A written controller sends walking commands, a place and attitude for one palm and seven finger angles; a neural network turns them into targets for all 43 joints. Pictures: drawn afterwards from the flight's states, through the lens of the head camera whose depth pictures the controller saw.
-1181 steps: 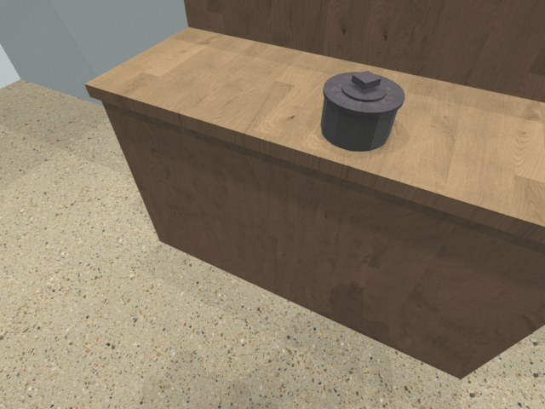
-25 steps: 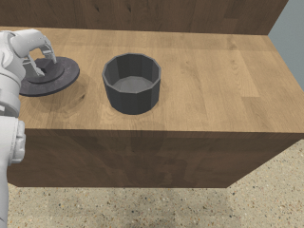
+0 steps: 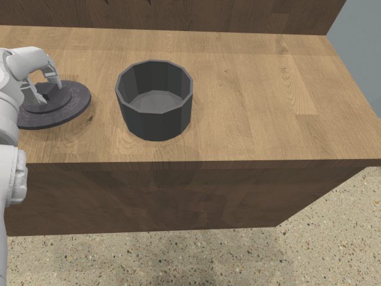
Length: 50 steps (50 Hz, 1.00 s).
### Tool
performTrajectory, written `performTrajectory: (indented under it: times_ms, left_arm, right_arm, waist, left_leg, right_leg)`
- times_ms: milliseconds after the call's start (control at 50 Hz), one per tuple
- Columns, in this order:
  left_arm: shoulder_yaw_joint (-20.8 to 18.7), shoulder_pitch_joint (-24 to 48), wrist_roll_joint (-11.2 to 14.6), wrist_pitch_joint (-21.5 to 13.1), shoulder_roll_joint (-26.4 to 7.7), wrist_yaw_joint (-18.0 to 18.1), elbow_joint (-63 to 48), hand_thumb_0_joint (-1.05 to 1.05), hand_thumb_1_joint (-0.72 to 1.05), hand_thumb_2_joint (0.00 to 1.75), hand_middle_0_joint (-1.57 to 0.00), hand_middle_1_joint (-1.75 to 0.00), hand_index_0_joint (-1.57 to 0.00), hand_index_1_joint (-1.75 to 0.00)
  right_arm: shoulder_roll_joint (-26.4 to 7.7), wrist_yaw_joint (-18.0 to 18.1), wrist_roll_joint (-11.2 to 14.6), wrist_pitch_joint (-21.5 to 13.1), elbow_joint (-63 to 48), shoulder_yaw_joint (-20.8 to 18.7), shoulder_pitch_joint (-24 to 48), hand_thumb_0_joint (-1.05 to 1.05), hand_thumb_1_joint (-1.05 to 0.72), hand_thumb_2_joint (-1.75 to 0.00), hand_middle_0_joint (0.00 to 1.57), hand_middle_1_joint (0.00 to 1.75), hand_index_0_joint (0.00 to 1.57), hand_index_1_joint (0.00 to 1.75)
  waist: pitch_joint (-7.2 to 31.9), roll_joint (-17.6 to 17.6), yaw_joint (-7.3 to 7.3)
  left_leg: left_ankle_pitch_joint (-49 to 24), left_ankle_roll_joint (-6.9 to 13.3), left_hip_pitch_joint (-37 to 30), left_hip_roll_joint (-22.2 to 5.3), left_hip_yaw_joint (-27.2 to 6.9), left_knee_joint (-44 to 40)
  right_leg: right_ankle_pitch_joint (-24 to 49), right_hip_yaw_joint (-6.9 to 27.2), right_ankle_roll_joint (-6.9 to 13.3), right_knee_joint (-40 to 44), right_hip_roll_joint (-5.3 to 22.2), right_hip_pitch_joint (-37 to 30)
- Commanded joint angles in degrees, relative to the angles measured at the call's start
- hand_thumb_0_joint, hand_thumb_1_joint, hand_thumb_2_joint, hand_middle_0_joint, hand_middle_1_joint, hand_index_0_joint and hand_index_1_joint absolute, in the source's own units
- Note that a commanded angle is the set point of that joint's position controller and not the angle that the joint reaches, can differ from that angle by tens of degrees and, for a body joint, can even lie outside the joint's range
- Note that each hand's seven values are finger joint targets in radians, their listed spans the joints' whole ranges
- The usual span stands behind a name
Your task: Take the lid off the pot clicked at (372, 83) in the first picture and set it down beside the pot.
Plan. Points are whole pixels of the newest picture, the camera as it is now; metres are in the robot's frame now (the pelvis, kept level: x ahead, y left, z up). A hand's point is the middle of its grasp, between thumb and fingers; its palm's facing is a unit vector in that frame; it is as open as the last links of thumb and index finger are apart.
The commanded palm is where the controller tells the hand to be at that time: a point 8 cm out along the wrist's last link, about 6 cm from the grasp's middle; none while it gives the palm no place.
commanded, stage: lower the lid onto the table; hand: left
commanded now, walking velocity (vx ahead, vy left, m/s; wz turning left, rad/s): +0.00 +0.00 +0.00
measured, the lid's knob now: (43, 91) +0.51 +0.28 +0.10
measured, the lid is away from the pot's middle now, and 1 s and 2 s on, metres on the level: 0.23 0.24 0.24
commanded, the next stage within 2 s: open the fingers wide in 0.60 s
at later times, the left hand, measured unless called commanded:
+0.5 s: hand (34, 99) +0.49 +0.29 +0.10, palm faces -0.50 -0.16 -0.85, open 7.8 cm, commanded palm +0.53 +0.28 +0.17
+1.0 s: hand (33, 107) +0.47 +0.29 +0.09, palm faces -0.41 -0.09 -0.91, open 7.8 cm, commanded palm +0.50 +0.28 +0.16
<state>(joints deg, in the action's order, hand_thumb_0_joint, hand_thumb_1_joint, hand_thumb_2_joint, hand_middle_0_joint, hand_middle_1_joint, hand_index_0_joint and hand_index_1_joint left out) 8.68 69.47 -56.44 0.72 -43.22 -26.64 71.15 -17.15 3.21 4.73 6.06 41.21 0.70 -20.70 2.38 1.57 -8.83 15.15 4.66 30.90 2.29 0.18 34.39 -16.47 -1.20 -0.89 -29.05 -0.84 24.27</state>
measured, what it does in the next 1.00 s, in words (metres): stands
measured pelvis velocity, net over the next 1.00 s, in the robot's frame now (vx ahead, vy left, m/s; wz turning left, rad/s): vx -0.01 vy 0.00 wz -0.02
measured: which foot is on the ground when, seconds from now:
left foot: down 0.00-1.00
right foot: down 0.00-1.00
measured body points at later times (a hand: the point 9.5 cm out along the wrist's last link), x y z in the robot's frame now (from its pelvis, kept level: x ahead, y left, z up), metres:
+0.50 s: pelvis +0.00 +0.00 -0.01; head +0.09 +0.02 +0.43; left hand +0.51 +0.29 +0.15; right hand +0.00 -0.28 -0.12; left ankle +0.01 +0.06 -0.73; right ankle -0.03 -0.14 -0.73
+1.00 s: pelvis -0.01 +0.00 -0.01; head +0.07 +0.03 +0.43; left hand +0.49 +0.29 +0.14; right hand -0.01 -0.27 -0.13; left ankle +0.01 +0.06 -0.73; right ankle -0.03 -0.14 -0.73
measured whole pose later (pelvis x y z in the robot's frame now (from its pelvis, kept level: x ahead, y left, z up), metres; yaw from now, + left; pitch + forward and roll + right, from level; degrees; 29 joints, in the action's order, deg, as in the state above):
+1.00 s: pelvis -0.01 +0.00 -0.01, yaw -1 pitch +15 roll -4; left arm 3.8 61.7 -57.0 -7.5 -45.4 -21.1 64.5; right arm -15.4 3.9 5.2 12.2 38.8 1.2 -19.7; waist 4.5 1.6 -8.0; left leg 17.9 5.0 38.9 1.1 0.4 42.3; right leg -18.6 -1.1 -0.9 -36.0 -2.0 32.0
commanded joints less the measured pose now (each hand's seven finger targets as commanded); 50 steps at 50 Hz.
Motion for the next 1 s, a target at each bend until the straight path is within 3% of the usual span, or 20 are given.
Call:
performTrajectory:
  times_ms: [0,80,140,200,260,320,380,460,500,560,580,660,680,720,760,780,880,900,940,980]
  left_arm:
    - [-6.08,33.48,-0.32,-1.05,-19.06,3.17,-13.59,0.0,0.65,1.01,-0.95,-1.06,-0.8,-1.01]
    - [-6.92,33.68,-0.13,-1.69,-20.83,3.27,-15.24,0.0,0.65,1.01,-0.95,-1.06,-0.8,-1.01]
    - [-5.47,30.8,-0.46,-1.38,-19.07,3.28,-10.96,0.0,0.65,1.01,-0.95,-1.06,-0.8,-1.01]
    - [-5.78,33.02,-0.97,-2.03,-19.83,3.68,-14.02,0.0,0.65,1.01,-0.95,-1.06,-0.8,-1.01]
    - [-4.27,29.67,0.16,-2.32,-17.05,3.21,-11.9,0.0,0.65,1.01,-0.95,-1.06,-0.8,-1.01]
    - [-4.99,29.08,-0.06,-1.98,-18.25,3.09,-8.68,0.0,0.65,1.01,-0.95,-1.06,-0.8,-1.01]
    - [-4.02,31.37,-0.08,-2.06,-17.41,3.24,-11.0,0.0,0.65,1.01,-0.95,-1.06,-0.8,-1.01]
    - [-2.16,28.81,-0.07,-2.27,-14.62,3.13,-7.06,0.0,0.65,1.01,-0.95,-1.06,-0.8,-1.01]
    - [-4.28,29.33,-0.76,-2.3,-17.43,3.44,-7.28,0.0,0.65,1.01,-0.95,-1.06,-0.8,-1.01]
    - [-2.22,29.25,0.14,-2.75,-14.37,3.07,-7.84,0.0,0.65,1.01,-0.95,-1.06,-0.8,-1.01]
    - [-3.68,31.95,-0.47,-2.73,-16.71,3.33,-10.28,0.0,0.65,1.01,-0.95,-1.06,-0.8,-1.01]
    - [-1.06,27.85,0.32,-2.71,-12.71,2.91,-5.27,0.0,0.65,1.01,-0.95,-1.06,-0.8,-1.01]
    - [-7.63,17.53,-0.26,-3.23,-17.75,3.55,-7.36,0.0,0.65,1.01,-0.95,-1.06,-0.8,-1.01]
    - [-9.98,16.88,-1.99,-8.49,-19.44,5.67,-16.52,0.0,0.62,0.98,-0.92,-1.06,-0.78,-1.0]
    - [-6.22,16.23,-0.66,-9.55,-14.18,5.65,-17.34,0.0,0.6,0.95,-0.88,-1.05,-0.75,-1.0]
    - [-8.07,20.48,-0.57,-9.94,-17.47,5.89,-21.95,0.0,0.58,0.93,-0.87,-1.05,-0.74,-1.0]
    - [-11.05,20.52,-0.54,-8.76,-21.57,7.4,-19.89,0.0,0.5,0.88,-0.79,-1.03,-0.68,-0.99]
    - [-8.11,19.58,-0.51,-8.08,-17.69,7.33,-16.75,0.0,0.48,0.88,-0.77,-1.02,-0.67,-0.98]
    - [-8.31,20.52,-0.35,-7.56,-18.48,7.45,-16.58,0.0,0.45,0.87,-0.75,-1.01,-0.65,-0.97]
    - [-9.3,23.34,-0.91,-7.69,-20.56,7.9,-19.8,0.0,0.41,0.86,-0.72,-0.99,-0.63,-0.96]
  right_arm:
    - [-10.68,1.25,-0.61,-1.21,-3.39,-3.68,-5.87,0.0,-0.9,-0.9,0.2,0.3,0.2,0.3]
    - [-10.75,1.49,-0.41,-0.85,-3.4,-3.59,-6.1,0.0,-0.9,-0.9,0.2,0.3,0.2,0.3]
    - [-10.73,1.51,-0.17,-0.57,-3.03,-3.55,-6.47,0.0,-0.9,-0.9,0.2,0.3,0.2,0.3]
    - [-10.55,1.49,-0.39,-0.33,-3.47,-3.53,-6.36,0.0,-0.9,-0.9,0.2,0.3,0.2,0.3]
    - [-10.57,1.68,-0.22,-0.29,-3.08,-3.65,-7.05,0.0,-0.9,-0.9,0.2,0.3,0.2,0.3]
    - [-10.88,1.7,-0.02,0.27,-2.63,-3.54,-7.28,0.0,-0.9,-0.9,0.2,0.3,0.2,0.3]
    - [-11.05,1.76,-0.03,0.64,-2.26,-3.75,-7.17,0.0,-0.9,-0.9,0.2,0.3,0.2,0.3]
    - [-10.82,1.96,0.11,0.61,-1.92,-3.41,-7.36,0.0,-0.9,-0.9,0.2,0.3,0.2,0.3]
    - [-10.85,1.94,-0.02,1.03,-2.06,-3.48,-7.56,0.0,-0.9,-0.9,0.2,0.3,0.2,0.3]
    - [-10.71,2.13,0.1,0.8,-1.92,-3.5,-7.66,0.0,-0.9,-0.9,0.2,0.3,0.2,0.3]
    - [-10.9,1.97,-0.22,1.14,-1.61,-3.75,-7.91,0.0,-0.9,-0.9,0.2,0.3,0.2,0.3]
    - [-10.81,2.17,0.21,0.87,-1.39,-3.27,-8.05,0.0,-0.9,-0.9,0.2,0.3,0.2,0.3]
    - [-10.16,1.18,0.0,1.59,-4.32,-3.6,-7.09,0.0,-0.9,-0.9,0.2,0.3,0.2,0.3]
    - [-9.84,1.63,-1.0,3.62,-5.46,-3.61,-5.57,0.0,-0.9,-0.9,0.2,0.3,0.2,0.3]
    - [-9.42,1.75,-0.53,4.12,-5.68,-3.63,-5.18,0.0,-0.9,-0.9,0.2,0.3,0.2,0.3]
    - [-9.8,1.66,-0.67,4.81,-5.55,-3.95,-4.8,0.0,-0.9,-0.9,0.2,0.3,0.2,0.3]
    - [-9.66,1.79,-0.33,5.53,-5.88,-3.75,-5.42,0.0,-0.9,-0.9,0.2,0.3,0.2,0.3]
    - [-9.5,1.74,-0.24,5.44,-5.57,-3.68,-5.51,0.0,-0.9,-0.9,0.2,0.3,0.2,0.3]
    - [-9.73,1.77,-0.09,5.25,-5.28,-3.57,-5.45,0.0,-0.9,-0.9,0.2,0.3,0.2,0.3]
    - [-9.88,1.95,-0.14,5.16,-5.48,-3.39,-5.17,0.0,-0.9,-0.9,0.2,0.3,0.2,0.3]
  waist:
    - [28.62,7.48,-0.1]
    - [29.67,7.33,0.02]
    - [26.05,6.99,-0.49]
    - [28.73,12.09,-0.19]
    - [27.34,10.03,-0.68]
    - [25.53,5.47,-1.16]
    - [27.39,7.42,-1.27]
    - [24.71,6.97,-1.51]
    - [26.03,6.32,-1.46]
    - [26.3,7.76,-1.55]
    - [28.39,8.15,-1.6]
    - [23.75,6.46,-1.97]
    - [26.09,7.1,1.46]
    - [27.76,8.67,1.48]
    - [24.68,7.03,0.55]
    - [26.23,7.42,0.61]
    - [27.4,10.18,0.93]
    - [24.99,9.66,0.21]
    - [23.75,6.89,0.07]
    - [26.82,8.38,0.34]
  left_leg:
    - [-27.24,-0.5,-30.06,-0.89,-4.96,0.76]
    - [-29.15,-0.47,-28.87,-0.94,-4.39,1.22]
    - [-26.3,-0.18,-26.55,-0.91,-3.72,1.44]
    - [-30.64,-0.91,-29.47,-1.15,-4.44,2.41]
    - [-32.93,-1.12,-29.58,-1.67,-4.47,3.26]
    - [-25.53,-0.05,-24.82,-1.19,-3.81,2.92]
    - [-25.43,-0.18,-25.79,-1.53,-3.66,3.28]
    - [-24.75,-0.34,-23.94,-1.51,-3.7,4.01]
    - [-23.21,-0.19,-23.31,-1.46,-3.79,4.38]
    - [-26.36,-0.53,-24.54,-1.79,-4.07,4.88]
    - [-25.14,-0.61,-25.61,-2.12,-4.46,4.84]
    - [-21.72,-0.54,-21.71,-1.98,-4.09,4.77]
    - [-24.98,-1.13,-21.89,-1.38,-4.69,5.08]
    - [-27.87,-1.43,-22.26,-1.92,-4.06,6.24]
    - [-25.28,-1.16,-21.32,-2.35,-4.11,5.81]
    - [-21.73,-1.05,-22.19,-2.67,-4.42,4.88]
    - [-21.13,-1.27,-23.44,-2.21,-4.99,4.44]
    - [-19.65,-1.03,-22.83,-2.15,-4.91,4.51]
    - [-15.13,-0.57,-21.07,-2.19,-4.78,3.71]
    - [-16.24,-0.75,-22.69,-2.34,-5.0,3.55]
  right_leg:
    - [15.8,-1.36,2.58,1.98,-3.53,3.86]
    - [18.26,-1.18,2.32,1.29,-3.48,2.69]
    - [16.84,-1.38,2.25,1.3,-3.58,4.63]
    - [16.76,-1.34,2.58,0.66,-3.77,5.98]
    - [16.73,-1.99,2.48,0.33,-3.94,7.92]
    - [15.48,-1.68,2.09,0.17,-3.99,7.02]
    - [14.99,-1.48,2.11,-0.25,-3.85,8.2]
    - [13.47,-2.18,2.38,-1.12,-4.09,10.67]
    - [13.12,-1.81,2.23,-1.42,-4.17,10.0]
    - [13.34,-2.24,2.37,-1.98,-4.23,11.8]
    - [12.41,-1.92,2.05,-1.87,-4.32,11.59]
    - [10.42,-2.7,2.4,-2.53,-4.29,13.68]
    - [10.59,-2.6,2.82,-3.46,-4.25,10.68]
    - [11.17,-2.03,3.25,-4.02,-4.45,11.63]
    - [9.01,-2.54,3.04,-3.4,-4.34,13.22]
    - [7.54,-1.87,2.74,-2.63,-4.36,12.54]
    - [6.62,-1.99,3.21,-2.85,-4.24,12.77]
    - [5.9,-2.27,3.3,-2.57,-4.3,14.57]
    - [4.73,-2.2,3.17,-2.04,-4.26,13.75]
    - [5.45,-1.88,3.13,-2.24,-4.14,12.93]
